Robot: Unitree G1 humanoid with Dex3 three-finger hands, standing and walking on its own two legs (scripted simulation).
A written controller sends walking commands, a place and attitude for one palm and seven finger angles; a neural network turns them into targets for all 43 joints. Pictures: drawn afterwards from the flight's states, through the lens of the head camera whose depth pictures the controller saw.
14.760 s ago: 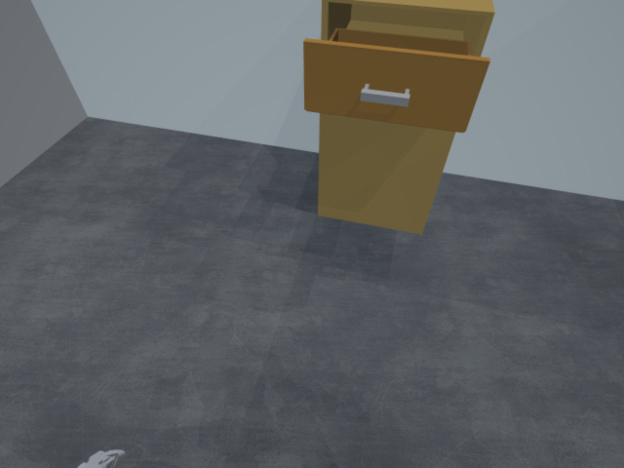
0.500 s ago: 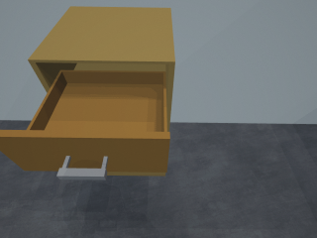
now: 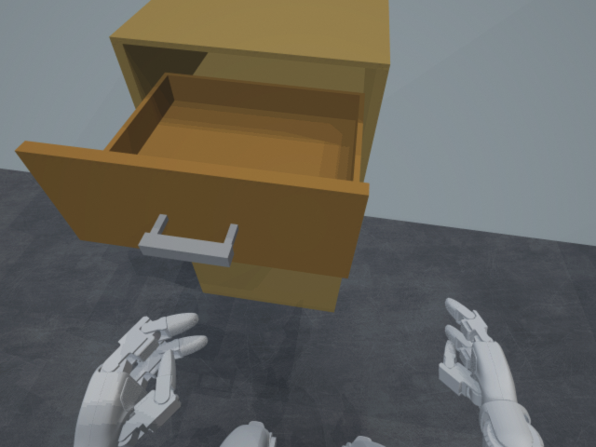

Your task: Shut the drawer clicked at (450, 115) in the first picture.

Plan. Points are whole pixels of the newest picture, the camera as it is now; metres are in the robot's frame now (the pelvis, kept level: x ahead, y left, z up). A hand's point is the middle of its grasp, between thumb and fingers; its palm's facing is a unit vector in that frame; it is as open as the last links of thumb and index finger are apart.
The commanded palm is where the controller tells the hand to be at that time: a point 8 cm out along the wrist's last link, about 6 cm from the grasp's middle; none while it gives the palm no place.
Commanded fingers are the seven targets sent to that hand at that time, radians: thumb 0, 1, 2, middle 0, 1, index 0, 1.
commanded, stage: raise the hand and make a fist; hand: left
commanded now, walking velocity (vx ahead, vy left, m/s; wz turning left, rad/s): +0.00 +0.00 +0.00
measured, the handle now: (192, 237) +0.35 +0.18 +0.10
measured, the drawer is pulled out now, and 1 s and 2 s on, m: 0.29 0.29 0.29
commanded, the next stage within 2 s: bring the fist close to the handle in 1.38 s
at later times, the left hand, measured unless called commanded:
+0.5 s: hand (178, 351) +0.19 +0.15 +0.12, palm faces -0.03 -1.00 -0.05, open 3.3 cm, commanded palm +0.14 +0.20 +0.14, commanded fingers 0.00 0.90 0.90 -1.24 -1.43 -1.24 -1.43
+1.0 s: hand (148, 337) +0.18 +0.15 +0.19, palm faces -0.02 -0.99 -0.11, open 3.3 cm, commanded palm +0.12 +0.20 +0.20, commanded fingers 0.00 0.90 0.90 -1.40 -1.60 -1.40 -1.60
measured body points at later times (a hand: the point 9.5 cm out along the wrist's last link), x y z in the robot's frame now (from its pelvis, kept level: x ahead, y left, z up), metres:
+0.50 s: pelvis +0.02 +0.01 +0.03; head +0.04 +0.00 +0.48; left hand +0.19 +0.20 +0.13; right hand +0.19 -0.24 -0.04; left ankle +0.03 +0.11 -0.67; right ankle +0.03 -0.09 -0.67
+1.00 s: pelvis +0.03 +0.01 +0.05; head +0.01 -0.02 +0.49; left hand +0.17 +0.20 +0.20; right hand +0.25 -0.19 +0.00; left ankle +0.03 +0.11 -0.67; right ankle +0.03 -0.09 -0.67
